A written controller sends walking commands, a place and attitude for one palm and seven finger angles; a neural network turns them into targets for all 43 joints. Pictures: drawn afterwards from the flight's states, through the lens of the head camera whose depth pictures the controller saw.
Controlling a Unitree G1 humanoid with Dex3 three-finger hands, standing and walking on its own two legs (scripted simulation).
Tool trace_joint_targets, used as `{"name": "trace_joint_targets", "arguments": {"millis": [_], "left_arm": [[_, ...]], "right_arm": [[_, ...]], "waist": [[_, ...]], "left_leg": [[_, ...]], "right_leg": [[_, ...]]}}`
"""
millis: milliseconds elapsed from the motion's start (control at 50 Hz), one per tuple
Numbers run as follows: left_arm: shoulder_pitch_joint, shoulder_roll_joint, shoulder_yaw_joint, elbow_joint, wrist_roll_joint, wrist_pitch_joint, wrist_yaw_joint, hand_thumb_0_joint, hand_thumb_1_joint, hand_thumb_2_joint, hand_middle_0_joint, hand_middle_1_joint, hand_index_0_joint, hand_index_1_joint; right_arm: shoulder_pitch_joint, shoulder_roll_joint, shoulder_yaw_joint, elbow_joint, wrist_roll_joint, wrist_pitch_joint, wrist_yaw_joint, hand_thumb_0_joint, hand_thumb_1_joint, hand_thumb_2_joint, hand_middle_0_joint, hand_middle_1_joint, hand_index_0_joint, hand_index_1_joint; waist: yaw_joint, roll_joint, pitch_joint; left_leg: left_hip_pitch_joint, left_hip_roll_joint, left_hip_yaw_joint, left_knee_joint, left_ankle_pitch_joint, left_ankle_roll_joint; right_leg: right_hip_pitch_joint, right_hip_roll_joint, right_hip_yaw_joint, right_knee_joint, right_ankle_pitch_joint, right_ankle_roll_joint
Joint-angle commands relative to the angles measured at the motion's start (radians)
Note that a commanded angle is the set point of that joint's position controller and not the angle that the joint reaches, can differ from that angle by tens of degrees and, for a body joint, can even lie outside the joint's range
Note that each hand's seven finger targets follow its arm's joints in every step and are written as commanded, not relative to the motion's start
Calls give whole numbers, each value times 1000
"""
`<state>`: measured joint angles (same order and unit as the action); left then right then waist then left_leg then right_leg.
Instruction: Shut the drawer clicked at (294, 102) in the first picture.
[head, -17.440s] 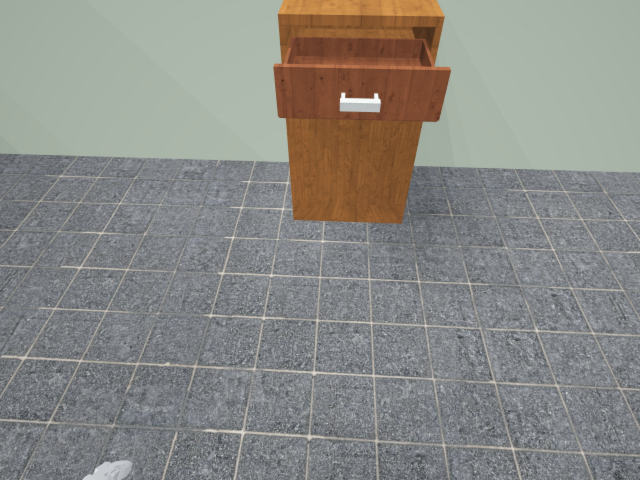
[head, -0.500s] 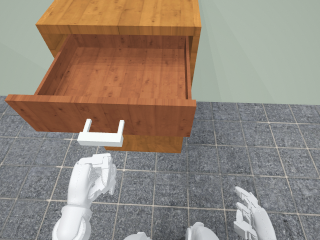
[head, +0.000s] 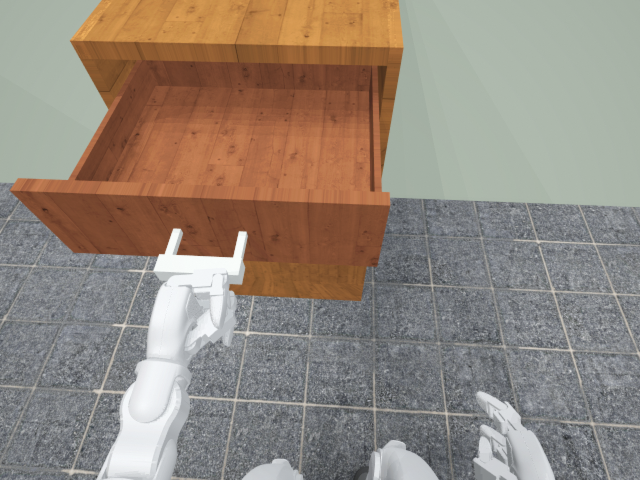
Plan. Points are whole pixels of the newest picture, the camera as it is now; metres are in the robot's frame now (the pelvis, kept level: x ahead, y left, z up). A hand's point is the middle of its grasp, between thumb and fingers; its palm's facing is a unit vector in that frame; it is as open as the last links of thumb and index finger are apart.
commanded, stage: push the drawer shut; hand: left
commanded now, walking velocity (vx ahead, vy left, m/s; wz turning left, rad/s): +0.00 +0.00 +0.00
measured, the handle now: (204, 253) +0.38 +0.17 +0.05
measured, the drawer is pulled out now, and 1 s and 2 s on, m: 0.27 0.13 0.01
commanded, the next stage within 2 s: none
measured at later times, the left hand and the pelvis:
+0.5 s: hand (236, 262) +0.36 +0.13 +0.05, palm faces -0.03 -1.00 -0.05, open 2.8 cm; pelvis -0.02 +0.00 +0.00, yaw -1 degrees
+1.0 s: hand (244, 219) +0.43 +0.13 +0.05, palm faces -0.02 -1.00 -0.05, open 2.7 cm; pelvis -0.01 +0.00 +0.00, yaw -2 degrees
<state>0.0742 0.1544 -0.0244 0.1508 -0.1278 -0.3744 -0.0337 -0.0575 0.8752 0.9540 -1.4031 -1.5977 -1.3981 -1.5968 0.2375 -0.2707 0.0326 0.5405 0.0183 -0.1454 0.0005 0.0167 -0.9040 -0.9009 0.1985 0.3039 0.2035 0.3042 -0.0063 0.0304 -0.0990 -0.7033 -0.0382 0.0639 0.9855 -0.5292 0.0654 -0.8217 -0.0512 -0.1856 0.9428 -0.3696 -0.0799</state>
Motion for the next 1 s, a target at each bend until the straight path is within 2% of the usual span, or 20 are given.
{"name": "trace_joint_targets", "arguments": {"millis": [0, 100, 120, 140, 160, 240, 340, 420, 440, 460, 480, 500, 520, 620, 720, 780, 820, 860, 920, 980], "left_arm": [[-395, 91, 60, -137, -8, -55, 10, 0, 900, 900, -1400, -1600, -1400, -1600], [-496, 99, 66, -67, -16, -49, 2, 0, 900, 900, -1400, -1600, -1400, -1600], [-496, 97, 70, -45, -18, -46, 0, 0, 900, 900, -1400, -1600, -1400, -1600], [-521, 102, 70, -20, -18, -44, 0, 0, 900, 900, -1400, -1600, -1400, -1600], [-546, 92, 68, -1, -22, -45, -2, 0, 900, 900, -1400, -1600, -1400, -1600], [-607, 153, 138, 83, -35, -51, -4, 0, 900, 900, -1400, -1600, -1400, -1600], [-691, 173, 173, 169, -41, -77, -4, 0, 900, 900, -1400, -1600, -1400, -1600], [-734, 183, 192, 200, -39, -102, -6, 0, 900, 900, -1400, -1600, -1400, -1600], [-750, 200, 204, 221, -37, -106, -6, 0, 900, 900, -1400, -1600, -1400, -1600], [-738, 204, 216, 253, -35, -109, -9, 0, 900, 900, -1400, -1600, -1400, -1600], [-780, 195, 202, 251, -38, -116, -12, 0, 900, 900, -1400, -1600, -1400, -1600], [-796, 204, 212, 266, -36, -120, -14, 0, 900, 900, -1400, -1600, -1400, -1600], [-807, 209, 215, 275, -35, -124, -16, 0, 900, 900, -1400, -1600, -1400, -1600], [-918, 225, 228, 362, -33, -137, -19, 0, 900, 900, -1400, -1600, -1400, -1600], [-991, 238, 240, 422, -24, -147, -25, 0, 900, 900, -1400, -1600, -1400, -1600], [-1010, 271, 273, 472, -21, -153, -24, 0, 900, 900, -1400, -1600, -1400, -1600], [-1058, 234, 248, 493, -21, -158, -25, 0, 900, 900, -1400, -1600, -1400, -1600], [-1065, 268, 277, 522, -18, -163, -26, 0, 900, 900, -1400, -1600, -1400, -1600], [-1130, 268, 279, 564, -15, -172, -27, 0, 900, 900, -1400, -1600, -1400, -1600], [-1156, 289, 295, 603, -8, -178, -31, 0, 900, 900, -1400, -1600, -1400, -1600]], "right_arm": [[-24, -113, -43, -105, 7, -53, -15, 0, -900, -900, 200, 300, 200, 300], [-14, -119, -46, -81, 9, -52, -17, 0, -900, -900, 200, 300, 200, 300], [-17, -119, -46, -82, 10, -50, -17, 0, -900, -900, 200, 300, 200, 300], [-13, -122, -45, -78, 10, -47, -16, 0, -900, -900, 200, 300, 200, 300], [-14, -120, -44, -73, 10, -46, -16, 0, -900, -900, 200, 300, 200, 300], [-11, -127, -39, -65, 11, -40, -20, 0, -900, -900, 200, 300, 200, 300], [0, -127, -37, -51, 11, -36, -20, 0, -900, -900, 200, 300, 200, 300], [21, -129, -40, -43, 5, -33, -15, 0, -900, -900, 200, 300, 200, 300], [30, -134, -43, -38, 3, -32, -14, 0, -900, -900, 200, 300, 200, 300], [40, -134, -42, -35, 3, -28, -12, 0, -900, -900, 200, 300, 200, 300], [38, -133, -43, -32, 5, -25, -11, 0, -900, -900, 200, 300, 200, 300], [45, -135, -45, -27, 3, -24, -12, 0, -900, -900, 200, 300, 200, 300], [46, -135, -46, -26, 4, -22, -11, 0, -900, -900, 200, 300, 200, 300], [70, -141, -46, -6, 2, -10, -12, 0, -900, -900, 200, 300, 200, 300], [102, -147, -49, 5, -4, 1, -10, 0, -900, -900, 200, 300, 200, 300], [120, -152, -51, 12, -7, 11, -9, 0, -900, -900, 200, 300, 200, 300], [123, -147, -50, 16, -9, 15, -5, 0, -900, -900, 200, 300, 200, 300], [137, -154, -51, 16, -12, 19, -2, 0, -900, -900, 200, 300, 200, 300], [149, -155, -52, 23, -14, 27, 0, 0, -900, -900, 200, 300, 200, 300], [164, -156, -50, 21, -16, 37, 3, 0, -900, -900, 200, 300, 200, 300]], "waist": [[-63, -19, -260], [-70, -24, -319], [-61, -15, -321], [-73, -50, -319], [-74, -46, -317], [-68, -86, -290], [-70, -55, -278], [-67, -27, -326], [-76, -50, -333], [-69, -61, -336], [-84, -58, -332], [-79, -62, -337], [-79, -36, -329], [-103, -45, -323], [-108, -21, -375], [-107, -32, -388], [-117, -17, -382], [-116, -28, -398], [-131, -50, -388], [-132, -25, -400]], "left_leg": [[-51, 24, -115, -157, 191, -47], [-25, 26, -124, -167, 211, -49], [-26, 24, -119, -171, 209, -50], [-36, 27, -125, -172, 206, -47], [-37, 25, -120, -172, 196, -46], [-90, 22, -105, -184, 145, -43], [-97, 22, -99, -193, 126, -45], [-83, 19, -94, -195, 153, -47], [-90, 21, -95, -191, 161, -45], [-100, 19, -92, -193, 161, -46], [-96, 22, -93, -191, 163, -44], [-102, 20, -91, -192, 161, -45], [-103, 20, -88, -193, 159, -46], [-110, 22, -92, -188, 135, -42], [-88, 23, -97, -185, 191, -42], [-84, 25, -102, -183, 220, -45], [-76, 25, -103, -182, 218, -45], [-81, 26, -105, -175, 235, -44], [-99, 27, -105, -171, 213, -42], [-95, 27, -105, -166, 231, -41]], "right_leg": [[314, -3, 198, -135, 77, 54], [329, -3, 190, -131, 104, 56], [336, -3, 192, -135, 103, 56], [334, -1, 189, -136, 96, 58], [335, -1, 197, -143, 91, 60], [370, -6, 228, -178, 22, 60], [364, -5, 237, -188, -1, 57], [387, -4, 237, -177, 51, 56], [392, -2, 236, -173, 66, 58], [406, -1, 241, -173, 67, 58], [390, -1, 239, -173, 77, 60], [402, -2, 245, -174, 73, 59], [396, -2, 246, -175, 71, 57], [362, 3, 247, -175, 45, 60], [365, 12, 229, -144, 128, 57], [360, 16, 218, -130, 163, 56], [339, 19, 215, -128, 161, 54], [341, 22, 214, -117, 180, 54], [327, 22, 216, -120, 160, 57], [315, 27, 214, -108, 178, 55]]}}
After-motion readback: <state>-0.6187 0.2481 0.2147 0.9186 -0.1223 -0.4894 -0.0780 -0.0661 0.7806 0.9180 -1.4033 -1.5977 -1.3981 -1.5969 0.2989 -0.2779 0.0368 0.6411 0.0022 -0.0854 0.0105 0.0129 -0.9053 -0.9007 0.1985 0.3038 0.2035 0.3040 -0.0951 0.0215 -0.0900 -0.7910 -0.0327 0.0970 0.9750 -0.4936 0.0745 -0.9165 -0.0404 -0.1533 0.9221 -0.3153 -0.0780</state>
